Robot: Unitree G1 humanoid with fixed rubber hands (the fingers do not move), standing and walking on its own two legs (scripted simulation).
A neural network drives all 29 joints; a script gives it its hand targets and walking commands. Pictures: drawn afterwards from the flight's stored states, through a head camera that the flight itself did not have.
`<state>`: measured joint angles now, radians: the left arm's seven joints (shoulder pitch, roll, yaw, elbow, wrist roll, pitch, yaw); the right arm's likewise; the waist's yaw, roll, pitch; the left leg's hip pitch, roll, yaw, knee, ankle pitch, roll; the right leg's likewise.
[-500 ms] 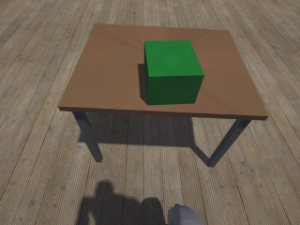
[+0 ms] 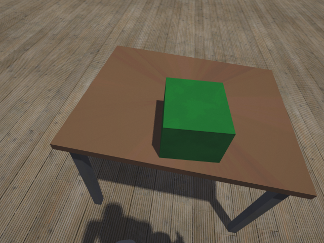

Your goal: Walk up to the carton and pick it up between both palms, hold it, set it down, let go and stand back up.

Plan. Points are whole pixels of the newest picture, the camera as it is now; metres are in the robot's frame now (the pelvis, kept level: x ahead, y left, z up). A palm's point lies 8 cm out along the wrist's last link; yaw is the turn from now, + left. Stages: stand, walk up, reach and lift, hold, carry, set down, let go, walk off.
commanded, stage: walk up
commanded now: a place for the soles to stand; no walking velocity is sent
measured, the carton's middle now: (192, 119) +0.53 -0.08 -0.03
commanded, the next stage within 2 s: none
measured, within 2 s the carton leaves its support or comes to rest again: neither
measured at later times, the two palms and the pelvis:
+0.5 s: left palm (108, 234) +0.17 +0.15 -0.11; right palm out of the picture +0.13 -0.34 -0.12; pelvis +0.08 -0.09 +0.01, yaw +0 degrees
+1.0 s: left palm out of the picture +0.11 +0.17 -0.10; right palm out of the picture +0.10 -0.33 -0.11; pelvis +0.06 -0.08 +0.02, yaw +0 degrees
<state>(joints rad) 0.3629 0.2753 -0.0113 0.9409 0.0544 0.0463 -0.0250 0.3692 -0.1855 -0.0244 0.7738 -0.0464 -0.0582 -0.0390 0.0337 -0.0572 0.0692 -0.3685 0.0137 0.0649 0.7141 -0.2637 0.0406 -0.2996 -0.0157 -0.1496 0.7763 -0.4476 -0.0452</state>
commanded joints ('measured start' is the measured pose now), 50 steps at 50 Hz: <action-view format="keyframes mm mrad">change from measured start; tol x16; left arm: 1 -5 117 9 -62 8 33 0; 50 -114 125 -16 -33 -50 -64 34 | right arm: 1 123 -233 -58 -34 36 17 -69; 50 -108 -217 27 159 53 56 36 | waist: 1 -66 164 159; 11 -48 237 -71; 17 -16 -152 -143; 29 11 153 -91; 50 -19 72 -21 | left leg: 1 21 435 -707 -514 -462 209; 8 171 244 -212 -318 414 158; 12 168 158 -76 -135 599 101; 14 89 125 -65 -24 466 46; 17 16 28 -51 200 -426 -55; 23 76 38 -46 -5 -174 -59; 27 259 117 -154 -200 315 14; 30 23 130 -166 -282 36 56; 50 71 100 -155 -366 -121 21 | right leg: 1 -329 -72 162 300 -141 90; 11 -40 -15 56 -36 151 85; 15 288 -118 187 -292 722 28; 17 126 -377 449 -387 667 -173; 23 117 -257 282 -279 873 -126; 29 117 -88 150 -210 256 -16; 50 33 -92 189 -350 155 5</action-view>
